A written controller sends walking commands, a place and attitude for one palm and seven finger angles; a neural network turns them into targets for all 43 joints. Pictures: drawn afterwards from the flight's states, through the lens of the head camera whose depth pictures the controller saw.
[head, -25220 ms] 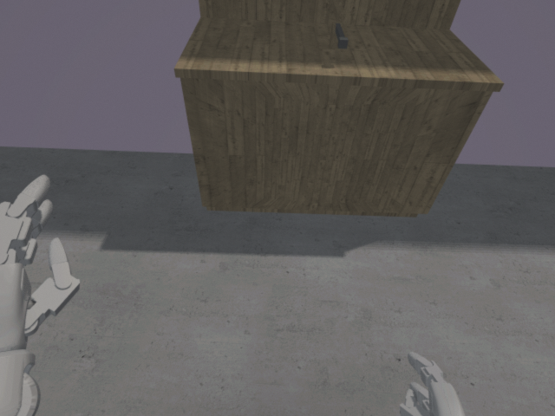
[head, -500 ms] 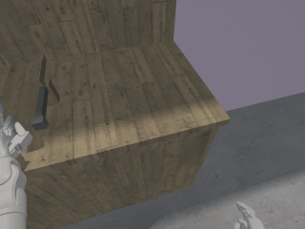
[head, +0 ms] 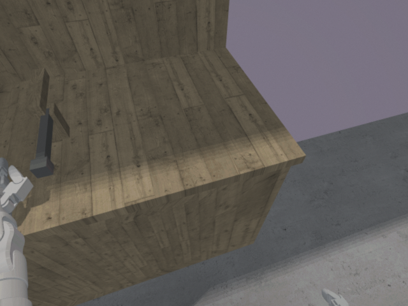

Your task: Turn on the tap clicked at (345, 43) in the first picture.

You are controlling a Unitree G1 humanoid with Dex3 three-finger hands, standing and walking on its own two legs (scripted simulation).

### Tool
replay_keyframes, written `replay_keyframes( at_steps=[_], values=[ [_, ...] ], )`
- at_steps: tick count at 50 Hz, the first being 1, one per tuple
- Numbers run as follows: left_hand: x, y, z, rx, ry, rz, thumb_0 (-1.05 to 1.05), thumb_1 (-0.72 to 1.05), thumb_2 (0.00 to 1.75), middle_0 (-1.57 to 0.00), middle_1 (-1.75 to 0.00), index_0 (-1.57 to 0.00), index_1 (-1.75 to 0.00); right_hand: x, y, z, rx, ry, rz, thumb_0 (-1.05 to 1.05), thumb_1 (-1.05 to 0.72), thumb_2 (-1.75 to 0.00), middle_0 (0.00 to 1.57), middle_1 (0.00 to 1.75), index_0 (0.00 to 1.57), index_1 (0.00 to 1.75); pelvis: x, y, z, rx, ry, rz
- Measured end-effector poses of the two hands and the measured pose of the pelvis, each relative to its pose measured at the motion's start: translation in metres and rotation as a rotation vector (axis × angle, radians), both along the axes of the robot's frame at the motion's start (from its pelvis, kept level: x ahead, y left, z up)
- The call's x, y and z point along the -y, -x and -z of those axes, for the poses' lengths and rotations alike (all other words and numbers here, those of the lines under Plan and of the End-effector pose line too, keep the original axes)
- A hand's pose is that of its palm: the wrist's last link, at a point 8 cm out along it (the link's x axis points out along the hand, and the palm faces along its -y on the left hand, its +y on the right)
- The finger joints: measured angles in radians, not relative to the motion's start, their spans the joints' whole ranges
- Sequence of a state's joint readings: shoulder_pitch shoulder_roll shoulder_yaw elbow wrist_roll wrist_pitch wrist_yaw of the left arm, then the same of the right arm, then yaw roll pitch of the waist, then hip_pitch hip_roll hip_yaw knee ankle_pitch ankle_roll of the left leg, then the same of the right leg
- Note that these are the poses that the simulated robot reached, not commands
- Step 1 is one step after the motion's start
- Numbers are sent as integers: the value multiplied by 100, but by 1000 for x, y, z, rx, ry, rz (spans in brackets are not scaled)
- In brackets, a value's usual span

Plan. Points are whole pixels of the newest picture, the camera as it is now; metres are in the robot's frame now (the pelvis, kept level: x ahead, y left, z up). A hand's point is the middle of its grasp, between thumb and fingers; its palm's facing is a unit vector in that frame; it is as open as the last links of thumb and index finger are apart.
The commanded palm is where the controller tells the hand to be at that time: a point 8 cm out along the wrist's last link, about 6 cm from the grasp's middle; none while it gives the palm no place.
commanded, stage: reach beside the lever's end, fingers flat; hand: left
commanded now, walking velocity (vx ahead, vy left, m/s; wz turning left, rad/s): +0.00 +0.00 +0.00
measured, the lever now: (42, 167) +0.34 +0.33 +0.09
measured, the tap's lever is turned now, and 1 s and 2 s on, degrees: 0 10 33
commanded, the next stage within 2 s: push the lever round in 0.08 s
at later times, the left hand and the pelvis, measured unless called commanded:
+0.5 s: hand (37, 176) +0.32 +0.33 +0.09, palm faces +0.57 -0.82 -0.09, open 7.8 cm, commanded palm +0.27 +0.36 +0.08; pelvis +0.01 +0.01 +0.00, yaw +0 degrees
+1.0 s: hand (53, 175) +0.32 +0.30 +0.09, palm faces +0.57 -0.82 -0.08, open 7.7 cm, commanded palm +0.28 +0.33 +0.08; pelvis +0.00 +0.00 +0.00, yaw +1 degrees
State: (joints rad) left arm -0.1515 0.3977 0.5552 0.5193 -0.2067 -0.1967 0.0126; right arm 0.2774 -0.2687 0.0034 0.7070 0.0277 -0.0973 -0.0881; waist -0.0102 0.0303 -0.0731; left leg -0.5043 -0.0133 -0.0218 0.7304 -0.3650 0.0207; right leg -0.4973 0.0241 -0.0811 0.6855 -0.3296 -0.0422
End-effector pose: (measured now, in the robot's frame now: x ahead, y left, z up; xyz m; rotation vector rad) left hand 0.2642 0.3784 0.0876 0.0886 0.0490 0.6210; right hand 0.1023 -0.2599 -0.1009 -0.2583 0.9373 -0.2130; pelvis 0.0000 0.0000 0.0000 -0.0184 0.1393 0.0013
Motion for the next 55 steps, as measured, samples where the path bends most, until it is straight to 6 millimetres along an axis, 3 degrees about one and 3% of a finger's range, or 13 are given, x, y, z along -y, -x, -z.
replay_keyframes(
  at_steps=[9,17,41,55],
  values=[
    [6,-9,-9,46,-25,34,1,90,90,-15,-15,-15,-15,-10,-14,-2,33,-4,-23,1,-91,-90,20,30,20,30,-4,0,1,1,3,-6],
    [5,-14,1,-8,11,18,1,89,89,-16,-15,-15,-15,-15,-22,-5,53,-13,-28,1,-91,-90,20,30,20,30,-5,-2,0,-5,3,-3],
    [37,-7,-5,46,-6,25,2,93,90,-16,-15,-15,-15,-14,-26,-3,62,-32,-36,1,-91,-90,20,30,20,30,-1,-1,-1,17,-1,-7],
    [53,-13,-3,49,13,-18,1,92,90,-16,-15,-15,-15,-6,-23,-2,57,-31,-50,1,-91,-90,20,30,20,30,8,5,0,19,-5,-14]
  ],
)
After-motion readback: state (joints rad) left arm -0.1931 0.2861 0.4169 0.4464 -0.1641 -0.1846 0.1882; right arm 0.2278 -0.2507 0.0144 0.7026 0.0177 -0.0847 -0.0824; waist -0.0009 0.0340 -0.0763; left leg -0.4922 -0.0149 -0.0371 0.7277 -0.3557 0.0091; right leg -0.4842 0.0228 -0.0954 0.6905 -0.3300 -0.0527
